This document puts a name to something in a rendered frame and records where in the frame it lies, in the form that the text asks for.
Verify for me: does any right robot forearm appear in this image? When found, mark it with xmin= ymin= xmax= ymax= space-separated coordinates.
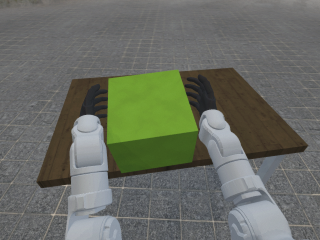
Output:
xmin=198 ymin=109 xmax=292 ymax=235

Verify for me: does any right robot upper arm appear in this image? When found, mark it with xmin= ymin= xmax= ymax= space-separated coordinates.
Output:
xmin=228 ymin=200 xmax=309 ymax=240

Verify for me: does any right robot hand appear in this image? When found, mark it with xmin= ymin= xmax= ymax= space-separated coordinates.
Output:
xmin=184 ymin=74 xmax=217 ymax=117

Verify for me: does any left robot upper arm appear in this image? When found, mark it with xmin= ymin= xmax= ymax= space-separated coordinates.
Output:
xmin=66 ymin=215 xmax=122 ymax=240

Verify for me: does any left robot hand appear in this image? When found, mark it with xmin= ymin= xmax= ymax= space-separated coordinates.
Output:
xmin=79 ymin=84 xmax=108 ymax=119

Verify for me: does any table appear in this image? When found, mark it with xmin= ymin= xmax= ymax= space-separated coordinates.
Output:
xmin=36 ymin=67 xmax=308 ymax=207

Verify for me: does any left robot forearm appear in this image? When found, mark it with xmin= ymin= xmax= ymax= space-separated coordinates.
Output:
xmin=65 ymin=114 xmax=113 ymax=240

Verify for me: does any carton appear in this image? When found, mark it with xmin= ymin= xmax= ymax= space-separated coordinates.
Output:
xmin=107 ymin=69 xmax=199 ymax=173

